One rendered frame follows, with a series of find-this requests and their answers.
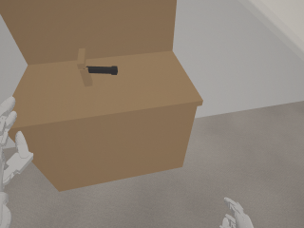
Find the tap lever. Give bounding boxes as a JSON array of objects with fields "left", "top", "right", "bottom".
[{"left": 85, "top": 66, "right": 118, "bottom": 75}]

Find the counter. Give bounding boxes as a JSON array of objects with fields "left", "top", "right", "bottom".
[{"left": 0, "top": 0, "right": 203, "bottom": 192}]

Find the right robot hand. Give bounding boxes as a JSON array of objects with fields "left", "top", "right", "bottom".
[{"left": 219, "top": 198, "right": 254, "bottom": 228}]

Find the left robot forearm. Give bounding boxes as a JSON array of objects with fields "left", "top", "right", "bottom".
[{"left": 0, "top": 192, "right": 12, "bottom": 228}]

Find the left robot hand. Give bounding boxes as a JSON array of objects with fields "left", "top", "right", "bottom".
[{"left": 0, "top": 96, "right": 33, "bottom": 192}]

